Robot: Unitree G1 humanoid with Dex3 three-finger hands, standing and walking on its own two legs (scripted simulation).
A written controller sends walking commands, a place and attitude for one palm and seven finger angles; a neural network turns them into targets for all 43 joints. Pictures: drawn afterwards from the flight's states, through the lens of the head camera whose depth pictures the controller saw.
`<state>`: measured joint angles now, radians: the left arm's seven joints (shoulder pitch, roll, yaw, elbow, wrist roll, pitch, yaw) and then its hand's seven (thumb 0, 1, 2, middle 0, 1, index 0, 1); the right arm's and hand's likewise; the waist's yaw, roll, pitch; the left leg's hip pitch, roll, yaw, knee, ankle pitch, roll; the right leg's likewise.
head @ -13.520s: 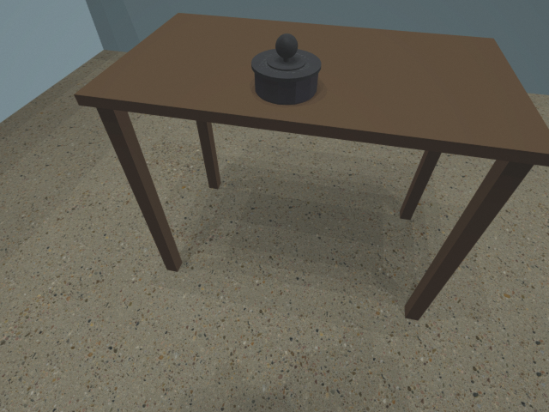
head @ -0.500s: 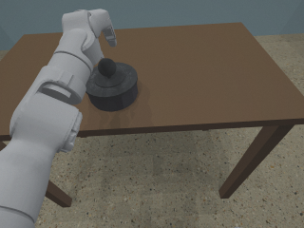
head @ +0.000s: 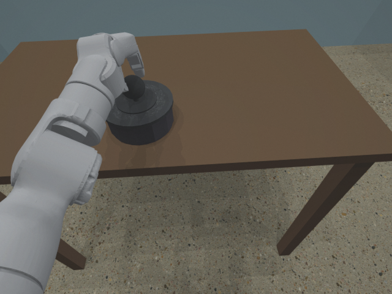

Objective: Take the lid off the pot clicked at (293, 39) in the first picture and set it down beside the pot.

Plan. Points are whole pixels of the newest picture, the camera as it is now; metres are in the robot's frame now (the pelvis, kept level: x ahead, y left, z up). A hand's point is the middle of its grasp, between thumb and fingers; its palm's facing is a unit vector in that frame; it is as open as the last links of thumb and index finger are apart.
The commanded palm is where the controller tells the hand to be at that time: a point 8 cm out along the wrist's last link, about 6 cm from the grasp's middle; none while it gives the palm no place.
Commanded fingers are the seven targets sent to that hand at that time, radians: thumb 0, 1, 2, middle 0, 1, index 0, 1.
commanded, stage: lower the open fingers around the knob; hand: left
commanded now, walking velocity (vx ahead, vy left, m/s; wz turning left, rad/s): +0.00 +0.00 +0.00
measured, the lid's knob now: (133, 87) +0.51 +0.13 +0.17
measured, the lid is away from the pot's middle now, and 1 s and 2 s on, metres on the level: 0.00 0.00 0.00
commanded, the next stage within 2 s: close the fingers and squeeze the knob in 0.64 s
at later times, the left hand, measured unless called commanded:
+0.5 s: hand (128, 88) +0.48 +0.13 +0.19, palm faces -0.39 -0.12 -0.91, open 10.4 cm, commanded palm +0.48 +0.14 +0.24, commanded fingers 0.00 -0.47 1.74 -0.88 -0.08 -0.88 -0.08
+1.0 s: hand (125, 90) +0.47 +0.13 +0.19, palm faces -0.38 -0.11 -0.92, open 10.5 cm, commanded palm +0.47 +0.15 +0.24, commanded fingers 0.00 -0.01 0.97 -0.50 -0.88 -0.50 -0.88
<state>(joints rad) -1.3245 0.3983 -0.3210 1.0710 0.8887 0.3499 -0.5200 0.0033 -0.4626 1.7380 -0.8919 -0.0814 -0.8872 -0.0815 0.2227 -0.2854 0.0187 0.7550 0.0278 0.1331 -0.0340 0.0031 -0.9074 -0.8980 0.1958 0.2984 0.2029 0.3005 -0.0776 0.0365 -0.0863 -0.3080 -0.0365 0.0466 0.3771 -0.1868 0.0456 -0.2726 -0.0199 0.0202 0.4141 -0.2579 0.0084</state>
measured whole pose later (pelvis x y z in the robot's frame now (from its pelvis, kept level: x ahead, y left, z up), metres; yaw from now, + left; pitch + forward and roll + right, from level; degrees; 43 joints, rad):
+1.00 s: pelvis +0.00 +0.00 +0.00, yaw +0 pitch +7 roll +1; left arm -1.28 0.40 -0.31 1.09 0.88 0.30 -0.50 0.00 -0.15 1.12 -0.58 -0.63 -0.54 -0.61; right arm 0.23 -0.28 0.02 0.76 0.04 0.15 -0.05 0.00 -0.91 -0.90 0.20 0.30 0.20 0.30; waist -0.09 0.04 -0.09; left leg -0.34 -0.03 0.05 0.42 -0.20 0.04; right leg -0.30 -0.02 0.02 0.45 -0.27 0.01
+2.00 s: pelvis +0.00 +0.00 +0.00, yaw +0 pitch +8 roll +1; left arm -1.31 0.40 -0.31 1.12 0.89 0.32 -0.50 0.01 0.20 0.83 -0.60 -1.00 -0.53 -0.98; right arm 0.22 -0.28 0.03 0.76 0.04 0.16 -0.05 0.00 -0.91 -0.90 0.20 0.30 0.20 0.30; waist -0.10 0.03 -0.09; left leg -0.35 -0.03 0.05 0.43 -0.21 0.04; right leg -0.32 -0.01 0.02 0.46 -0.28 0.00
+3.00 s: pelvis +0.00 -0.01 +0.00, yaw +0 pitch +7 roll +1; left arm -1.39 0.44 -0.31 1.13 0.88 0.32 -0.57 0.00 0.19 0.80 -0.62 -0.99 -0.55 -0.97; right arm 0.23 -0.28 0.02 0.79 0.03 0.10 -0.05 0.00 -0.91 -0.90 0.20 0.30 0.20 0.30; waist -0.09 0.04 -0.10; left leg -0.34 -0.03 0.04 0.41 -0.20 0.04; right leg -0.30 -0.01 0.01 0.45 -0.28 0.00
